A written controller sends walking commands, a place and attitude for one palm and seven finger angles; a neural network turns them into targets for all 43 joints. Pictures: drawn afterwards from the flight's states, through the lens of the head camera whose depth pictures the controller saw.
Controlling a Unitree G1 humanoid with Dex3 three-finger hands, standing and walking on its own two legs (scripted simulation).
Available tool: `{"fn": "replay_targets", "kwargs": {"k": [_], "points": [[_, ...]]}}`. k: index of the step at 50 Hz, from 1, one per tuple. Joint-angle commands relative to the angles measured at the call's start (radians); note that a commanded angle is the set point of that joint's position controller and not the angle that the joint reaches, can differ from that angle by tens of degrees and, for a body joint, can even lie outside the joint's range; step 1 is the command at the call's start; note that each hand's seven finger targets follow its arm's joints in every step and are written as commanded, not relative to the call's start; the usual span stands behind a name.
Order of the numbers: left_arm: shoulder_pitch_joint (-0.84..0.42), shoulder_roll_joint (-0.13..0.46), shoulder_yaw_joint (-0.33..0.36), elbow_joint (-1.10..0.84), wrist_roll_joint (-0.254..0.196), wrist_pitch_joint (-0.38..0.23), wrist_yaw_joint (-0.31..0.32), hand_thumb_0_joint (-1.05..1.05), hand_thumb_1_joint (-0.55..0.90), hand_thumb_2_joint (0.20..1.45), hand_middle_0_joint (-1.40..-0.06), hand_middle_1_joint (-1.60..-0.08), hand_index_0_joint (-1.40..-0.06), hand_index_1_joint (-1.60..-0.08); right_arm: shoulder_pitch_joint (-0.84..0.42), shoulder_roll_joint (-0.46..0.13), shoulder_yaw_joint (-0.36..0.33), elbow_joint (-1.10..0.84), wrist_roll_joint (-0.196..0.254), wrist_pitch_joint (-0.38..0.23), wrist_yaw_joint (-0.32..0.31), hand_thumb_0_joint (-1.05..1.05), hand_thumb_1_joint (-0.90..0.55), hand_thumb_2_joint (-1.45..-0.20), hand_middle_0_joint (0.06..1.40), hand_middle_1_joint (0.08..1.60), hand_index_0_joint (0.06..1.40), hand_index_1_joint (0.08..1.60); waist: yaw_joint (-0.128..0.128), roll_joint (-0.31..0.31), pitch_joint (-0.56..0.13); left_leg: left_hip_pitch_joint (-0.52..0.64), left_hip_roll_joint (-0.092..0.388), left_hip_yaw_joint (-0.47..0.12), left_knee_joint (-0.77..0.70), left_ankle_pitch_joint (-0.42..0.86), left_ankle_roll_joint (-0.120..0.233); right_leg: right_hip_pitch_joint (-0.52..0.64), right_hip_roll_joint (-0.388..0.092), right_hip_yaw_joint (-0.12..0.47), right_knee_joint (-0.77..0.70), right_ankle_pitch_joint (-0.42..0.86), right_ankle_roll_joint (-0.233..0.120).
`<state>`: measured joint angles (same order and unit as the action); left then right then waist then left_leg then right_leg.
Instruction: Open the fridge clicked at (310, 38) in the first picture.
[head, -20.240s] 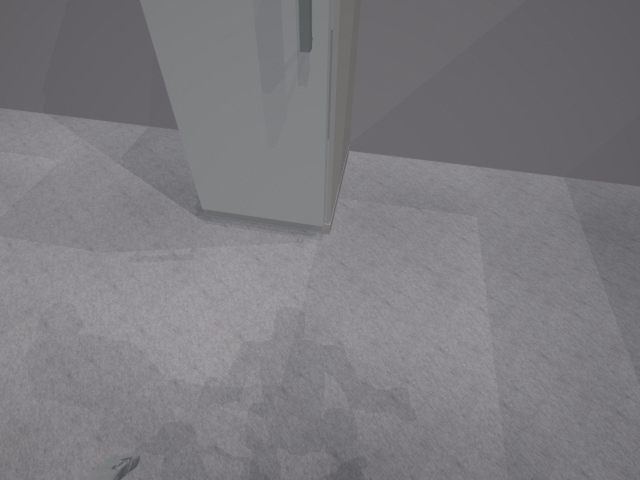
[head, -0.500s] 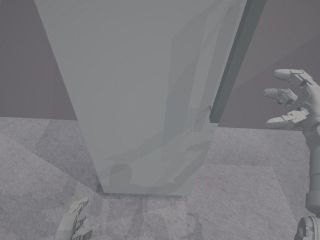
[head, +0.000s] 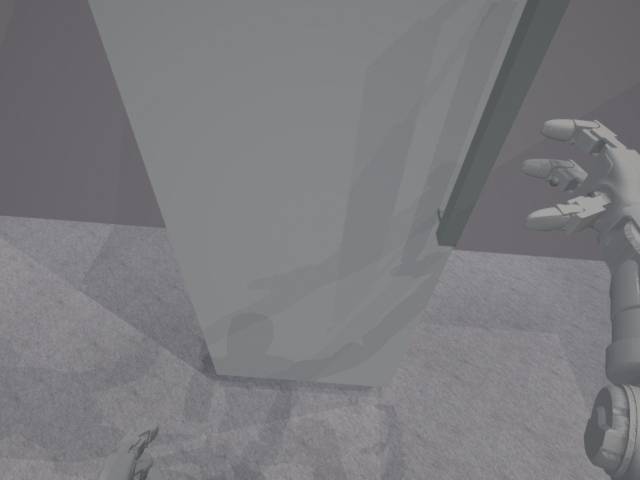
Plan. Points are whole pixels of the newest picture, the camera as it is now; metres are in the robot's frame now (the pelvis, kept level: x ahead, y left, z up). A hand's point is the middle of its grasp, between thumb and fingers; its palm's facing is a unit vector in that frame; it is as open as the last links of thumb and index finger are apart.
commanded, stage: move the hooked fingers beside the handle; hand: right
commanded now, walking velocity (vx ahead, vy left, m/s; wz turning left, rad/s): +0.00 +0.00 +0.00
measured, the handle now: (488, 116) +0.50 -0.15 +0.24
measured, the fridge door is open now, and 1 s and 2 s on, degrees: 0 0 0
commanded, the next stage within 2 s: none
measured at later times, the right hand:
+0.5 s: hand (542, 175) +0.43 -0.21 +0.21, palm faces -0.01 +1.00 +0.01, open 14.0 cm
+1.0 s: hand (536, 167) +0.43 -0.20 +0.22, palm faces -0.02 +1.00 +0.02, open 14.0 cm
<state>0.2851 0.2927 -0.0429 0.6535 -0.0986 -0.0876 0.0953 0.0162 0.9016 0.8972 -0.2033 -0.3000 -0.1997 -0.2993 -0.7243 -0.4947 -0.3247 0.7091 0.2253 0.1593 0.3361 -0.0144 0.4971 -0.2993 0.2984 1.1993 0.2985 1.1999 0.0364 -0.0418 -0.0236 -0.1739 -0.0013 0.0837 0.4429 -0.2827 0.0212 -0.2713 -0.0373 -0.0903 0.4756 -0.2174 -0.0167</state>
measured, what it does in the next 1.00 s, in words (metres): stands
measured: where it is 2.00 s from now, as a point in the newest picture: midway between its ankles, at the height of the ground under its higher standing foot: outside the picture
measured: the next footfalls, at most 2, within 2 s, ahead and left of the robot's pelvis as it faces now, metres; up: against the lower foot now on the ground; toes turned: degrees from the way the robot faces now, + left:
none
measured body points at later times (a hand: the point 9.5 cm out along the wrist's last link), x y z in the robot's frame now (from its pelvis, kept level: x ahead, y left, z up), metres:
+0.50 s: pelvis +0.00 +0.00 +0.00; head +0.01 +0.01 +0.45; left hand +0.10 +0.26 -0.11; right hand +0.43 -0.26 +0.21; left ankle -0.03 +0.10 -0.74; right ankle +0.02 -0.11 -0.74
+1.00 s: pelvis -0.01 +0.00 +0.00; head +0.00 +0.01 +0.45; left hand +0.09 +0.26 -0.11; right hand +0.43 -0.25 +0.22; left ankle -0.03 +0.10 -0.74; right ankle +0.02 -0.11 -0.74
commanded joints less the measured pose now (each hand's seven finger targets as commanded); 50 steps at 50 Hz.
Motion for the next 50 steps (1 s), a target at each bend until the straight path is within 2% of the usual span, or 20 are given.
{"fn": "replay_targets", "kwargs": {"k": [1,4,6,8,9,13,14,18,22,28,31,33,34,37,38,42,44,46,48,50], "points": [[-0.034,0.137,0.052,-0.119,0.001,-0.042,0.01,0.0,0.9,0.9,-0.2,-0.3,-0.2,-0.3,-0.524,-0.281,-0.069,-0.164,0.012,-0.094,-0.024,0.0,0.5,-0.3,0.3,1.2,0.3,1.2,0.009,0.046,-0.27,-0.065,-0.003,-0.06,-0.061,0.318,-0.003,0.222,0.016,0.086,-0.023,0.202,-0.04],[-0.022,0.138,0.052,-0.122,0.008,-0.039,0.005,0.0,0.9,0.9,-0.2,-0.3,-0.2,-0.3,-0.551,-0.312,-0.088,-0.179,-0.006,-0.116,-0.045,0.0,0.5,-0.3,0.3,1.2,0.3,1.2,-0.002,-0.007,-0.325,-0.036,-0.001,-0.066,-0.049,0.357,0.0,0.236,0.019,0.083,-0.017,0.249,-0.039],[-0.006,0.137,0.052,-0.112,0.007,-0.03,0.005,0.0,0.9,0.9,-0.2,-0.3,-0.2,-0.3,-0.554,-0.289,-0.071,-0.117,-0.016,-0.117,-0.05,0.0,0.5,-0.3,0.3,1.2,0.3,1.2,0.007,0.01,-0.295,-0.047,-0.001,-0.063,-0.049,0.359,-0.002,0.217,0.017,0.08,-0.018,0.244,-0.038],[0.006,0.143,0.058,-0.117,0.009,-0.025,0.004,0.0,0.9,0.9,-0.2,-0.3,-0.2,-0.3,-0.507,-0.315,-0.092,-0.084,-0.016,-0.126,-0.05,0.0,0.5,-0.3,0.3,1.2,0.3,1.2,-0.002,0.046,-0.305,-0.028,-0.004,-0.059,-0.046,0.36,-0.001,0.201,0.014,0.078,-0.017,0.248,-0.04],[-0.002,0.143,0.056,-0.123,0.009,-0.022,0.003,0.0,0.9,0.9,-0.2,-0.3,-0.2,-0.3,-0.503,-0.327,-0.106,-0.094,-0.019,-0.128,-0.048,0.0,0.5,-0.3,0.3,1.2,0.3,1.2,-0.012,0.022,-0.307,-0.021,-0.002,-0.066,-0.042,0.373,-0.001,0.198,0.016,0.076,-0.02,0.25,-0.039],[-0.002,0.137,0.06,-0.14,0.006,-0.018,0.0,0.0,0.9,0.9,-0.2,-0.3,-0.2,-0.3,-0.502,-0.235,-0.028,-0.159,-0.008,-0.145,-0.03,0.0,0.5,-0.3,0.3,1.2,0.3,1.2,0.002,-0.004,-0.329,-0.035,-0.007,-0.056,-0.04,0.382,0.002,0.242,0.011,0.076,-0.013,0.289,-0.039],[-0.001,0.142,0.062,-0.138,0.006,-0.018,-0.001,0.0,0.9,0.9,-0.2,-0.3,-0.2,-0.3,-0.48,-0.281,-0.077,-0.156,-0.006,-0.14,-0.031,0.0,0.5,-0.3,0.3,1.2,0.3,1.2,-0.009,-0.001,-0.333,-0.035,-0.01,-0.062,-0.039,0.395,0.002,0.247,0.011,0.08,-0.01,0.294,-0.04],[-0.004,0.141,0.064,-0.144,0.005,-0.013,-0.001,0.0,0.9,0.9,-0.2,-0.3,-0.2,-0.3,-0.475,-0.264,-0.068,-0.218,0.009,-0.134,-0.027,0.0,0.5,-0.3,0.3,1.2,0.3,1.2,-0.01,0.015,-0.339,-0.027,-0.013,-0.053,-0.043,0.388,0.002,0.257,0.009,0.077,-0.015,0.301,-0.038],[-0.01,0.138,0.061,-0.133,0.005,-0.015,-0.001,0.0,0.9,0.9,-0.2,-0.3,-0.2,-0.3,-0.508,-0.239,-0.053,-0.221,0.001,-0.109,-0.043,0.0,0.5,-0.3,0.3,1.2,0.3,1.2,0.0,-0.027,-0.293,-0.07,-0.014,-0.054,-0.053,0.343,0.003,0.253,0.011,0.084,-0.025,0.259,-0.034],[-0.02,0.133,0.061,-0.134,0.004,-0.013,0.002,0.0,0.9,0.9,-0.2,-0.3,-0.2,-0.3,-0.514,-0.212,-0.028,-0.236,-0.002,-0.105,-0.067,0.0,0.5,-0.3,0.3,1.2,0.3,1.2,0.009,0.025,-0.294,-0.065,-0.016,-0.049,-0.06,0.331,0.002,0.261,0.01,0.083,-0.023,0.256,-0.04],[-0.027,0.133,0.056,-0.132,0.005,-0.009,0.003,0.0,0.9,0.9,-0.2,-0.3,-0.2,-0.3,-0.526,-0.229,-0.042,-0.228,-0.004,-0.098,-0.068,0.0,0.5,-0.3,0.3,1.2,0.3,1.2,0.004,-0.006,-0.307,-0.06,-0.013,-0.056,-0.058,0.338,0.003,0.264,0.014,0.087,-0.027,0.25,-0.035],[-0.028,0.13,0.055,-0.135,0.003,-0.007,0.005,0.0,0.9,0.9,-0.2,-0.3,-0.2,-0.3,-0.517,-0.185,-0.005,-0.198,0.005,-0.098,-0.065,0.0,0.5,-0.3,0.3,1.2,0.3,1.2,0.013,0.04,-0.279,-0.068,-0.014,-0.052,-0.065,0.318,-0.001,0.245,0.014,0.082,-0.026,0.226,-0.04],[-0.029,0.135,0.055,-0.125,0.003,-0.006,0.007,0.0,0.9,0.9,-0.2,-0.3,-0.2,-0.3,-0.523,-0.229,-0.042,-0.167,-0.001,-0.093,-0.068,0.0,0.5,-0.3,0.3,1.2,0.3,1.2,0.008,0.038,-0.267,-0.071,-0.012,-0.059,-0.067,0.313,-0.001,0.23,0.015,0.082,-0.027,0.208,-0.04],[-0.023,0.135,0.05,-0.116,0.003,0.0,0.012,0.0,0.9,0.9,-0.2,-0.3,-0.2,-0.3,-0.571,-0.221,-0.019,-0.091,-0.014,-0.088,-0.069,0.0,0.5,-0.3,0.3,1.2,0.3,1.2,0.022,0.035,-0.228,-0.1,-0.008,-0.061,-0.073,0.266,-0.003,0.2,0.018,0.085,-0.033,0.158,-0.038],[-0.018,0.135,0.053,-0.117,0.003,-0.001,0.013,0.0,0.9,0.9,-0.2,-0.3,-0.2,-0.3,-0.587,-0.224,-0.014,-0.1,-0.014,-0.103,-0.072,0.0,0.5,-0.3,0.3,1.2,0.3,1.2,0.029,0.046,-0.242,-0.095,-0.008,-0.058,-0.074,0.264,-0.004,0.207,0.016,0.083,-0.027,0.163,-0.041],[-0.02,0.131,0.05,-0.122,0.008,-0.012,0.011,0.0,0.9,0.9,-0.2,-0.3,-0.2,-0.3,-0.662,-0.217,-0.004,-0.164,-0.02,-0.151,-0.071,0.0,0.5,-0.3,0.3,1.2,0.3,1.2,0.024,-0.043,-0.331,-0.085,-0.007,-0.064,-0.06,0.29,0.004,0.272,0.019,0.097,-0.02,0.205,-0.034],[-0.017,0.133,0.053,-0.122,0.01,-0.016,0.007,0.0,0.9,0.9,-0.2,-0.3,-0.2,-0.3,-0.626,-0.231,-0.024,-0.188,-0.011,-0.172,-0.069,0.0,0.5,-0.3,0.3,1.2,0.3,1.2,0.013,-0.03,-0.371,-0.059,-0.011,-0.062,-0.053,0.326,0.005,0.29,0.016,0.101,-0.012,0.244,-0.034],[-0.018,0.131,0.051,-0.117,0.007,-0.017,0.006,0.0,0.9,0.9,-0.2,-0.3,-0.2,-0.3,-0.601,-0.19,-0.004,-0.141,-0.001,-0.162,-0.059,0.0,0.5,-0.3,0.3,1.2,0.3,1.2,0.016,-0.006,-0.331,-0.073,-0.014,-0.057,-0.058,0.317,0.005,0.278,0.015,0.099,-0.02,0.228,-0.033],[-0.003,0.138,0.055,-0.107,0.006,-0.012,0.008,0.0,0.9,0.9,-0.2,-0.3,-0.2,-0.3,-0.535,-0.225,-0.037,-0.041,0.006,-0.14,-0.056,0.0,0.5,-0.3,0.3,1.2,0.3,1.2,0.011,0.076,-0.268,-0.069,-0.014,-0.054,-0.07,0.285,-0.001,0.205,0.015,0.087,-0.026,0.18,-0.04],[-0.003,0.144,0.053,-0.107,0.005,-0.007,0.009,0.0,0.9,0.9,-0.2,-0.3,-0.2,-0.3,-0.527,-0.246,-0.051,0.008,-0.007,-0.112,-0.057,0.0,0.5,-0.3,0.3,1.2,0.3,1.2,0.002,0.076,-0.233,-0.073,-0.007,-0.063,-0.068,0.278,-0.004,0.16,0.02,0.082,-0.034,0.15,-0.041]]}}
